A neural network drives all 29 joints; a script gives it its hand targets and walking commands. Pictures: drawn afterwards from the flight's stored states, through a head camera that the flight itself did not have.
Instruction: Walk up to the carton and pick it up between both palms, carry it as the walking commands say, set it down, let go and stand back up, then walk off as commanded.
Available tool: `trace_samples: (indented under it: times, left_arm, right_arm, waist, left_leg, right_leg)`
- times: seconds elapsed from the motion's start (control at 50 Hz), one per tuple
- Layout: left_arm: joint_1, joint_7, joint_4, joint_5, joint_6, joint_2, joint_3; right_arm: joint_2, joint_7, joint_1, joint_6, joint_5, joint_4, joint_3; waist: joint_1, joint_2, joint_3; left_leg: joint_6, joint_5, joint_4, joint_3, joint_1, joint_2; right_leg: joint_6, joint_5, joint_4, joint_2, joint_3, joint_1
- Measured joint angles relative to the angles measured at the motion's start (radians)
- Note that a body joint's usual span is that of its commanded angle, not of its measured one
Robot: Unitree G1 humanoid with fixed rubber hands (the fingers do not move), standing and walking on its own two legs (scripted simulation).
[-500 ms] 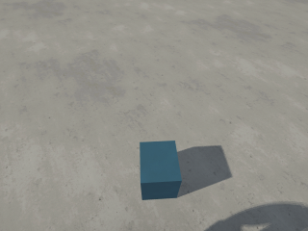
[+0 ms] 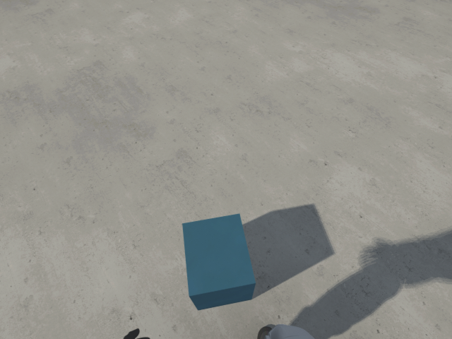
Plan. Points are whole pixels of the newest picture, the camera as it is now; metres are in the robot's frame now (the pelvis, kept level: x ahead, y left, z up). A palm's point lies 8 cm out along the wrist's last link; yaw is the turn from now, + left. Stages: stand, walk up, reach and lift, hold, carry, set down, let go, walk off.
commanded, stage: walk up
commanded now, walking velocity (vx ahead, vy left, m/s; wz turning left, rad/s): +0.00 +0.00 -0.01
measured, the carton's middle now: (218, 263) +0.44 +0.04 -0.63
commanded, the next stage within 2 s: stand in 0.48 s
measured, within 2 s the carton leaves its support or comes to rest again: neither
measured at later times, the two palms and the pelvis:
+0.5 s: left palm out of the picture +0.01 +0.31 -0.13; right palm out of the picture +0.02 -0.21 -0.09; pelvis -0.03 +0.05 +0.02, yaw +2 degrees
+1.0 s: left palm out of the picture -0.04 +0.25 -0.13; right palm out of the picture -0.04 -0.19 -0.13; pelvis -0.04 +0.03 +0.02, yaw +1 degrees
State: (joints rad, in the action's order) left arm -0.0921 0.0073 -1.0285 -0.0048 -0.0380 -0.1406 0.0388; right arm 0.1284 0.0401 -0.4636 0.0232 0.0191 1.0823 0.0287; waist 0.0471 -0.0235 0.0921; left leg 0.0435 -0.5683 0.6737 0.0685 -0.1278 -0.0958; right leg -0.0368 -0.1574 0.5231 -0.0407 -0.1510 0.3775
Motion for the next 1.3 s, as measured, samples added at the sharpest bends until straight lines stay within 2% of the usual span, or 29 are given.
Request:
trace_samples:
  times: [0.04, 0.12, 0.24, 0.28, 0.32, 0.34, 0.36, 0.4, 0.44, 0.48, 0.58, 0.64, 0.66, 0.7, 0.8, 1.0, 1.3]
  left_arm:
    - [-0.006, 0.014, -0.004, 0.000, 0.014, 0.012, -0.007]
    - [-0.022, 0.027, -0.014, -0.012, 0.038, 0.014, -0.011]
    - [-0.025, 0.049, 0.016, -0.025, 0.051, -0.041, 0.019]
    - [-0.025, 0.048, 0.013, -0.029, 0.068, -0.073, 0.029]
    - [-0.033, 0.046, 0.009, -0.029, 0.088, -0.096, 0.037]
    - [-0.040, 0.042, 0.013, -0.030, 0.096, -0.099, 0.037]
    - [-0.047, 0.037, 0.017, -0.029, 0.104, -0.107, 0.038]
    - [-0.072, 0.023, 0.026, -0.027, 0.120, -0.116, 0.035]
    - [-0.094, 0.004, 0.026, -0.028, 0.120, -0.119, 0.037]
    - [-0.115, -0.009, 0.021, -0.032, 0.111, -0.120, 0.041]
    - [-0.148, -0.002, 0.007, -0.012, 0.099, -0.089, 0.025]
    - [-0.158, 0.011, 0.002, -0.007, 0.079, -0.071, 0.012]
    - [-0.160, 0.015, -0.006, -0.010, 0.068, -0.061, 0.009]
    - [-0.168, 0.016, -0.023, -0.010, 0.053, -0.039, 0.001]
    - [-0.176, 0.018, -0.051, -0.002, 0.029, -0.014, -0.016]
    - [-0.186, 0.022, -0.082, 0.002, 0.017, -0.001, -0.022]
    - [-0.219, 0.028, -0.097, 0.002, 0.012, 0.008, -0.031]
  right_arm:
    - [0.010, 0.003, 0.046, -0.020, -0.015, -0.007, 0.006]
    - [0.023, 0.002, 0.131, -0.040, -0.041, -0.037, 0.017]
    - [0.062, -0.005, 0.222, -0.080, -0.037, -0.103, 0.062]
    - [0.072, -0.010, 0.239, -0.075, -0.036, -0.124, 0.063]
    - [0.085, -0.014, 0.236, -0.058, -0.042, -0.147, 0.059]
    - [0.096, -0.015, 0.225, -0.049, -0.049, -0.159, 0.058]
    - [0.093, -0.015, 0.223, -0.048, -0.051, -0.163, 0.056]
    - [0.082, -0.016, 0.215, -0.050, -0.052, -0.173, 0.049]
    - [0.076, -0.017, 0.202, -0.048, -0.046, -0.178, 0.048]
    - [0.077, -0.016, 0.193, -0.041, -0.040, -0.174, 0.049]
    - [0.071, -0.023, 0.214, -0.030, -0.041, -0.147, 0.038]
    - [0.065, -0.027, 0.223, -0.034, -0.036, -0.131, 0.034]
    - [0.067, -0.028, 0.226, -0.034, -0.033, -0.122, 0.032]
    - [0.065, -0.027, 0.229, -0.033, -0.028, -0.100, 0.027]
    - [0.048, -0.031, 0.214, -0.024, -0.029, -0.042, 0.013]
    - [0.027, -0.021, 0.175, -0.016, -0.029, 0.042, -0.003]
    - [0.010, -0.010, 0.176, -0.015, -0.028, 0.059, -0.011]
  waist:
    - [-0.011, -0.008, -0.007]
    - [-0.030, -0.009, -0.028]
    - [-0.064, 0.027, -0.024]
    - [-0.073, 0.043, -0.029]
    - [-0.068, 0.048, -0.043]
    - [-0.059, 0.031, -0.053]
    - [-0.051, 0.039, -0.053]
    - [-0.038, 0.048, -0.053]
    - [-0.032, 0.049, -0.065]
    - [-0.032, 0.047, -0.079]
    - [-0.034, 0.043, -0.076]
    - [-0.037, 0.047, -0.068]
    - [-0.038, 0.038, -0.066]
    - [-0.033, 0.012, -0.062]
    - [-0.032, -0.007, -0.065]
    - [-0.035, 0.008, -0.075]
    - [-0.041, 0.022, -0.075]
  left_leg:
    - [-0.010, -0.034, 0.074, -0.024, -0.055, 0.021]
    - [-0.022, 0.051, 0.068, -0.022, -0.132, 0.038]
    - [-0.005, 0.043, 0.288, -0.011, -0.290, 0.065]
    - [-0.010, 0.105, 0.200, -0.013, -0.268, 0.050]
    - [-0.012, 0.214, 0.014, -0.006, -0.202, 0.031]
    - [-0.018, 0.232, -0.063, -0.020, -0.182, 0.015]
    - [-0.025, 0.239, -0.048, -0.020, -0.194, 0.018]
    - [-0.036, 0.264, -0.057, -0.017, -0.189, 0.015]
    - [-0.039, 0.307, -0.122, -0.014, -0.164, 0.009]
    - [-0.038, 0.347, -0.189, -0.012, -0.138, 0.007]
    - [-0.045, 0.376, -0.235, 0.000, -0.112, 0.023]
    - [-0.039, 0.369, -0.214, 0.013, -0.122, 0.043]
    - [-0.036, 0.366, -0.204, 0.015, -0.128, 0.043]
    - [-0.028, 0.387, -0.241, 0.011, -0.105, 0.037]
    - [-0.021, 0.427, -0.312, 0.006, -0.067, 0.034]
    - [-0.009, 0.422, -0.313, 0.000, -0.067, 0.028]
    - [-0.009, 0.392, -0.289, 0.001, -0.069, 0.031]
  right_leg:
    - [0.008, -0.005, -0.008, -0.008, -0.003, -0.015]
    - [0.004, 0.007, -0.045, -0.010, -0.010, -0.040]
    - [0.025, 0.027, -0.035, -0.066, -0.009, -0.016]
    - [0.038, 0.037, -0.029, -0.074, 0.001, -0.004]
    - [0.047, 0.030, 0.006, -0.075, 0.004, 0.018]
    - [0.049, -0.012, 0.048, -0.067, -0.005, 0.038]
    - [0.052, -0.113, 0.096, -0.060, 0.020, 0.057]
    - [0.047, -0.237, 0.244, -0.009, 0.108, 0.094]
    - [0.050, -0.219, 0.377, 0.032, 0.156, 0.115]
    - [0.065, -0.181, 0.426, 0.039, 0.154, 0.100]
    - [0.063, -0.227, 0.183, 0.027, 0.130, -0.077]
    - [0.046, -0.110, -0.066, 0.023, 0.117, -0.205]
    - [0.043, -0.106, -0.110, 0.024, 0.117, -0.226]
    - [0.038, -0.089, -0.129, 0.033, 0.115, -0.238]
    - [0.030, -0.058, -0.174, 0.040, 0.110, -0.265]
    - [0.020, -0.071, -0.162, 0.047, 0.110, -0.260]
    - [0.022, -0.099, -0.138, 0.043, 0.116, -0.256]
